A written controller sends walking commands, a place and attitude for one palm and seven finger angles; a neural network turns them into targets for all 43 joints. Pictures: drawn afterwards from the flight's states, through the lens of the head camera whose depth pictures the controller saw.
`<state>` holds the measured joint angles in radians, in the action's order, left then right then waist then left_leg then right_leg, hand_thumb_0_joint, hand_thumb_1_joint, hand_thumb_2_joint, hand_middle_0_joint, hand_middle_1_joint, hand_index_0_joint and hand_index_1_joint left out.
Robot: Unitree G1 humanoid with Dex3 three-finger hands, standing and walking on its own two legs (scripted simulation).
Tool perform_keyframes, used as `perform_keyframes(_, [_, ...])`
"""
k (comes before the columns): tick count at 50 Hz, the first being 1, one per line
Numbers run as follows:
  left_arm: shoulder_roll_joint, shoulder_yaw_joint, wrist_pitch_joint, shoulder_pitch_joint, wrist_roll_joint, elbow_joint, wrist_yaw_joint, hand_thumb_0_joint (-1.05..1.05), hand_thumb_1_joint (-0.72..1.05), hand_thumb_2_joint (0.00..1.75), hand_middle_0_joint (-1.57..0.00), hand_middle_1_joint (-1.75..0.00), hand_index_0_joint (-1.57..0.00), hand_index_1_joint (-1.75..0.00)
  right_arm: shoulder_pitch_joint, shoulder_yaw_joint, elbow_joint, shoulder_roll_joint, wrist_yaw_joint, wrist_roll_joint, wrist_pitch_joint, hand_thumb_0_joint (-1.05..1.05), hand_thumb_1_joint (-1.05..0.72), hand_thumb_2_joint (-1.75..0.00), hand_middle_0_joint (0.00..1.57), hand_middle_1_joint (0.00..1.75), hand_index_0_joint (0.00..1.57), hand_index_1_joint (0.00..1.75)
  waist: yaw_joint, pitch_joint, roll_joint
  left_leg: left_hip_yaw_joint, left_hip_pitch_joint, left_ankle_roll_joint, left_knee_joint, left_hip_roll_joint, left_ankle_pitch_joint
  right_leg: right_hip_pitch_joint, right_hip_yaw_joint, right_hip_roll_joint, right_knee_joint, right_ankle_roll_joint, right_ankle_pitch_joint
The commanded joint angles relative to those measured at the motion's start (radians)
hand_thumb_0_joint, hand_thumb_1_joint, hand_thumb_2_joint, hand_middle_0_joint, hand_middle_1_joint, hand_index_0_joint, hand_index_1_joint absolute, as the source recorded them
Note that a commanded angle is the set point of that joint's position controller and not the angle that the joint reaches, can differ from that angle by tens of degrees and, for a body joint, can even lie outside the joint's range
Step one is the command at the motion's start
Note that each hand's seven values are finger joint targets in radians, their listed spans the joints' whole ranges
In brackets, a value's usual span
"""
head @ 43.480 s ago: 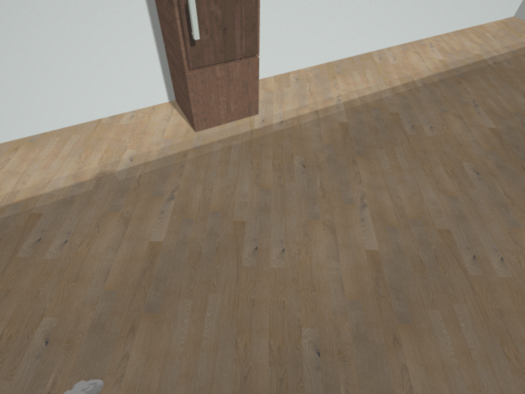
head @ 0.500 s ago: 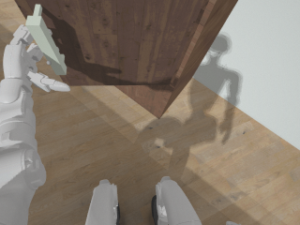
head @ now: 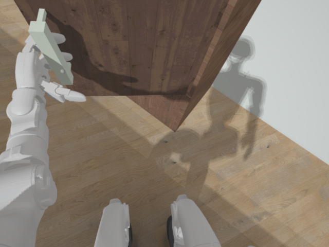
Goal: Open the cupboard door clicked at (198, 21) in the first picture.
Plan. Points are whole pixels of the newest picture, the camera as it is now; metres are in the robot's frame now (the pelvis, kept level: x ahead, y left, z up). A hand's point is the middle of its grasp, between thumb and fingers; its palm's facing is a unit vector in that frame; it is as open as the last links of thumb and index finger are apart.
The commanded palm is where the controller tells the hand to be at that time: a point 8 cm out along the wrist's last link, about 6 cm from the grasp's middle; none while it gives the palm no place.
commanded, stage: slide the fingers in behind the handle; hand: left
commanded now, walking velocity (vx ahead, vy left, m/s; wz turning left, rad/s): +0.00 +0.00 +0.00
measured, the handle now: (56, 50) +0.57 +0.22 +0.04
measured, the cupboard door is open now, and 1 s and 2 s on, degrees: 42 42 75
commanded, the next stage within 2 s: close the thumb around the handle in 0.16 s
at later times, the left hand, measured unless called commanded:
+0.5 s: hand (62, 71) +0.51 +0.20 +0.04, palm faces +0.01 -1.00 -0.03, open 12.4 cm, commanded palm +0.49 +0.23 +0.04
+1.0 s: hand (62, 70) +0.51 +0.20 +0.04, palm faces +0.01 -1.00 -0.02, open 6.2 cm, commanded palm +0.49 +0.23 +0.04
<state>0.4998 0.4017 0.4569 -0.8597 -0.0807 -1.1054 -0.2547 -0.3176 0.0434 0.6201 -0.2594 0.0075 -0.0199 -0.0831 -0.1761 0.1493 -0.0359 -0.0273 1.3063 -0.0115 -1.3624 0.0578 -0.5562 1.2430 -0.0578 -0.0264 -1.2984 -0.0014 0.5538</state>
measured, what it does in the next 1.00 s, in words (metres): stands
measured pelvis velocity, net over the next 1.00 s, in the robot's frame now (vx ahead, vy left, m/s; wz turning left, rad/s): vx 0.00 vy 0.00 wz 0.00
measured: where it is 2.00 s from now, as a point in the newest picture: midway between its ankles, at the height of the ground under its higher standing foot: outside the picture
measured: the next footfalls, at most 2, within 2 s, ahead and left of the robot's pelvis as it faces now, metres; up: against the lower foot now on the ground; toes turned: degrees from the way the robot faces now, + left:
none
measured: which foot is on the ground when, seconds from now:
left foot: down 0.00-1.00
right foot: down 0.00-1.00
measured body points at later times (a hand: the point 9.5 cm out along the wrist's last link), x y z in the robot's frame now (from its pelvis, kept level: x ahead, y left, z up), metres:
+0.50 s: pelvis +0.00 +0.00 +0.00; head +0.16 +0.03 +0.42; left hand +0.50 +0.25 +0.05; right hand +0.03 -0.27 -0.11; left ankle +0.03 +0.11 -0.60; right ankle +0.03 -0.13 -0.60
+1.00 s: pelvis +0.00 +0.00 +0.00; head +0.16 +0.03 +0.42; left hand +0.50 +0.25 +0.05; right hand +0.03 -0.27 -0.11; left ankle +0.03 +0.11 -0.60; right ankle +0.03 -0.13 -0.60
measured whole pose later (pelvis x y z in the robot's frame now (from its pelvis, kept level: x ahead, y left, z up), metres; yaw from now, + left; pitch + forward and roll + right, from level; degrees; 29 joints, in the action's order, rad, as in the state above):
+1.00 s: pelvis +0.00 +0.00 +0.00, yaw +0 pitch +29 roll -4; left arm 0.50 0.41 0.46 -0.86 -0.09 -1.11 -0.26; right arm -0.31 0.04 0.62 -0.26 0.00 -0.02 -0.08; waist -0.18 0.15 -0.04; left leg -0.03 1.31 -0.01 -1.37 0.06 -0.56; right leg 1.24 -0.06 -0.03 -1.30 0.00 0.56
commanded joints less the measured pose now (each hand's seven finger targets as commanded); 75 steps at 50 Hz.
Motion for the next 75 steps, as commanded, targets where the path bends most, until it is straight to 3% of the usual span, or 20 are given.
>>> perform_keyframes(1, [0.216,0.016,0.073,-0.389,-0.031,0.222,-0.014,0.0,-0.5,0.3,-0.3,-1.2,-0.3,-1.2,-0.166,-0.071,-0.044,-0.184,-0.01,0.001,0.014,0.0,-0.9,-0.9,0.2,0.3,0.2,0.3,0.0,0.548,-0.144,-0.046,-0.5,-0.014,0.142,-0.026,0.421,-0.204,0.014,-0.024,0.153,-0.028,-0.339])
perform_keyframes(8, [0.208,0.012,0.079,-0.386,-0.028,0.208,-0.009,0.0,-0.5,0.3,-0.3,-1.2,-0.3,-1.2,-0.163,-0.071,-0.042,-0.184,-0.012,0.0,0.016,0.0,-0.9,-0.9,0.2,0.3,0.2,0.3,-0.001,0.538,-0.143,-0.044,-0.491,-0.013,0.142,-0.027,0.41,-0.197,0.014,-0.022,0.154,-0.026,-0.329])
perform_keyframes(13, [0.193,-0.008,0.074,-0.421,-0.02,0.179,-0.003,0.0,-0.5,0.3,-0.3,-1.2,-0.3,-1.2,-0.163,-0.071,-0.036,-0.188,-0.012,-0.001,0.014,0.0,-0.9,-0.9,0.2,0.3,0.2,0.3,-0.02,0.504,-0.133,-0.05,-0.48,-0.013,0.141,-0.025,0.365,-0.154,0.011,-0.022,0.159,-0.024,-0.28])
perform_keyframes(16, [0.221,0.011,0.079,-0.433,-0.018,0.206,-0.003,0.0,-0.33,0.37,-0.31,-1.22,-0.31,-1.22,-0.167,-0.072,-0.04,-0.19,-0.015,-0.004,0.017,0.0,-0.9,-0.9,0.2,0.3,0.2,0.3,-0.011,0.554,-0.157,-0.052,-0.505,-0.013,0.136,-0.026,0.396,-0.163,0.012,-0.022,0.146,-0.028,-0.299])
perform_keyframes(18, [0.185,-0.013,0.071,-0.421,-0.02,0.178,-0.006,0.0,-0.22,0.42,-0.32,-1.23,-0.32,-1.23,-0.165,-0.071,-0.037,-0.187,-0.013,-0.002,0.014,0.0,-0.9,-0.9,0.2,0.3,0.2,0.3,-0.019,0.529,-0.144,-0.053,-0.507,-0.012,0.138,-0.025,0.399,-0.15,0.008,-0.023,0.153,-0.026,-0.298])
perform_keyframes(23, [0.22,0.009,0.074,-0.432,-0.018,0.207,-0.006,0.0,0.06,0.54,-0.34,-1.26,-0.34,-1.26,-0.165,-0.072,-0.038,-0.189,-0.016,-0.004,0.014,0.0,-0.9,-0.9,0.2,0.3,0.2,0.3,-0.008,0.57,-0.155,-0.051,-0.508,-0.012,0.131,-0.026,0.412,-0.174,0.013,-0.022,0.146,-0.026,-0.315])
perform_keyframes(26, [0.183,-0.014,0.076,-0.418,-0.025,0.227,-0.006,0.0,0.23,0.61,-0.35,-1.28,-0.35,-1.28,-0.168,-0.074,-0.041,-0.185,-0.011,-0.003,0.015,0.0,-0.9,-0.9,0.2,0.3,0.2,0.3,-0.01,0.568,-0.153,-0.055,-0.535,-0.012,0.137,-0.024,0.437,-0.168,0.008,-0.024,0.146,-0.028,-0.327])
perform_keyframes(31, [0.228,0.016,0.08,-0.419,-0.019,0.218,-0.001,0.0,0.51,0.73,-0.37,-1.31,-0.37,-1.31,-0.164,-0.071,-0.04,-0.187,-0.014,-0.002,0.015,0.0,-0.9,-0.9,0.2,0.3,0.2,0.3,-0.006,0.542,-0.132,-0.048,-0.483,-0.015,0.14,-0.027,0.387,-0.192,0.015,-0.024,0.152,-0.027,-0.306])
perform_keyframes(33, [0.188,-0.015,0.075,-0.423,-0.02,0.191,-0.001,0.0,0.62,0.78,-0.38,-1.32,-0.38,-1.32,-0.161,-0.07,-0.034,-0.185,-0.014,0.0,0.016,0.0,-0.9,-0.9,0.2,0.3,0.2,0.3,-0.02,0.51,-0.138,-0.048,-0.484,-0.014,0.141,-0.026,0.375,-0.165,0.012,-0.023,0.162,-0.024,-0.293])
perform_keyframes(38, [0.225,0.02,0.076,-0.39,-0.028,0.189,-0.012,0.0,0.9,0.9,-0.4,-1.35,-0.4,-1.35,-0.162,-0.069,-0.039,-0.187,-0.015,-0.001,0.017,0.0,-0.9,-0.9,0.2,0.3,0.2,0.3,-0.003,0.539,-0.132,-0.045,-0.48,-0.013,0.139,-0.027,0.397,-0.199,0.013,-0.024,0.155,-0.026,-0.317])
perform_keyframes(45, [0.222,0.009,0.067,-0.402,-0.017,0.186,-0.012,0.0,0.9,0.9,-0.4,-1.35,-0.4,-1.35,-0.161,-0.069,-0.04,-0.187,-0.015,-0.001,0.015,0.0,-0.9,-0.9,0.2,0.3,0.2,0.3,-0.011,0.519,-0.132,-0.04,-0.455,-0.017,0.133,-0.026,0.377,-0.189,0.018,-0.023,0.155,-0.023,-0.309])
perform_keyframes(52, [0.239,0.029,0.076,-0.391,-0.019,0.219,-0.006,0.0,0.9,0.9,-0.4,-1.35,-0.4,-1.35,-0.164,-0.071,-0.044,-0.189,-0.013,-0.002,0.013,0.0,-0.9,-0.9,0.2,0.3,0.2,0.3,0.005,0.556,-0.155,-0.051,-0.509,-0.009,0.14,-0.023,0.424,-0.182,0.01,-0.023,0.144,-0.027,-0.324])
perform_keyframes(54, [0.201,-0.006,0.067,-0.413,-0.015,0.196,-0.004,0.0,0.9,0.9,-0.4,-1.35,-0.4,-1.35,-0.161,-0.07,-0.04,-0.187,-0.014,-0.001,0.013,0.0,-0.9,-0.9,0.2,0.3,0.2,0.3,-0.018,0.516,-0.137,-0.047,-0.484,-0.013,0.137,-0.022,0.386,-0.162,0.012,-0.023,0.155,-0.023,-0.301])
perform_keyframes(58, [0.191,0.004,0.07,-0.316,-0.025,0.22,-0.009,0.0,0.9,0.9,-0.4,-1.35,-0.4,-1.35,-0.155,-0.073,-0.054,-0.185,-0.01,0.0,0.012,0.0,-0.9,-0.9,0.2,0.3,0.2,0.3,0.017,0.557,-0.145,-0.042,-0.508,-0.009,0.15,-0.026,0.413,-0.199,0.011,-0.022,0.152,-0.028,-0.323])
perform_keyframes(62, [0.155,0.0,0.066,-0.189,-0.049,0.262,-0.017,0.0,0.9,0.9,-0.4,-1.35,-0.4,-1.35,-0.143,-0.078,-0.073,-0.177,-0.002,0.01,0.009,0.0,-0.9,-0.9,0.2,0.3,0.2,0.3,0.043,0.56,-0.098,-0.025,-0.496,-0.01,0.166,-0.03,0.424,-0.266,0.014,-0.022,0.163,-0.024,-0.365])
perform_keyframes(65, [0.108,-0.02,0.059,-0.065,-0.071,0.343,-0.021,0.0,0.9,0.9,-0.4,-1.35,-0.4,-1.35,-0.125,-0.085,-0.093,-0.168,0.002,0.018,0.01,0.0,-0.9,-0.9,0.2,0.3,0.2,0.3,0.063,0.556,-0.065,-0.009,-0.479,-0.013,0.186,-0.037,0.423,-0.342,0.02,-0.021,0.179,-0.022,-0.406])
perform_keyframes(67, [0.065,-0.048,0.064,0.026,-0.078,0.419,-0.018,0.0,0.9,0.9,-0.4,-1.35,-0.4,-1.35,-0.114,-0.091,-0.106,-0.163,0.007,0.024,0.012,0.0,-0.9,-0.9,0.2,0.3,0.2,0.3,0.08,0.561,-0.088,-0.011,-0.53,-0.004,0.2,-0.034,0.472,-0.333,0.013,-0.02,0.176,-0.025,-0.428])
perform_keyframes(73, [-0.051,-0.12,0.068,0.248,-0.102,0.589,0.016,0.0,0.9,0.9,-0.4,-1.35,-0.4,-1.35,-0.068,-0.103,-0.133,-0.149,0.012,0.032,0.027,0.0,-0.9,-0.9,0.2,0.3,0.2,0.3,0.096,0.476,-0.036,0.001,-0.533,-0.001,0.229,-0.036,0.457,-0.353,0.008,-0.017,0.195,-0.021,-0.432])
perform_keyframes(74, [-0.11,0.007,0.068,0.286,-0.185,0.651,0.166,0.0,0.9,0.9,-0.4,-1.35,-0.4,-1.35,-0.038,-0.1,-0.152,-0.119,0.007,0.019,0.039,0.0,-0.9,-0.9,0.2,0.3,0.2,0.3,0.179,0.464,-0.042,0.01,-0.509,0.01,0.253,-0.042,0.46,-0.376,-0.007,-0.013,0.197,-0.018,-0.42])
perform_keyframes(75, [-0.195,-0.083,0.058,0.35,-0.158,0.642,0.245,0.0,0.9,0.9,-0.4,-1.35,-0.4,-1.35,-0.029,-0.097,-0.151,-0.114,0.014,0.013,0.047,0.0,-0.9,-0.9,0.2,0.3,0.2,0.3,0.147,0.441,-0.032,0.012,-0.51,0.017,0.257,-0.04,0.445,-0.37,-0.01,-0.014,0.202,-0.014,-0.408])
